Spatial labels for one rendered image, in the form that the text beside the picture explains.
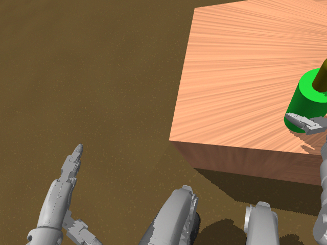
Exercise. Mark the left robot arm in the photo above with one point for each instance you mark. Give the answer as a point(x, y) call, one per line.
point(45, 236)

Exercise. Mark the left robot hand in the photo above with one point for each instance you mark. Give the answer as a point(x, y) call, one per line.
point(55, 210)

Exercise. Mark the right robot hand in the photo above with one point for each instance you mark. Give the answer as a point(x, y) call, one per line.
point(310, 126)

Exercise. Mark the left robot foot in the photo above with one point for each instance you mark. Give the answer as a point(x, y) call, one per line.
point(195, 229)

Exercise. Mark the bottle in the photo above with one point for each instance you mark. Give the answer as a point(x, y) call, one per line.
point(310, 96)

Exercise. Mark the right robot arm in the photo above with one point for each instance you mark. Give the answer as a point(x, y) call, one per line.
point(320, 227)

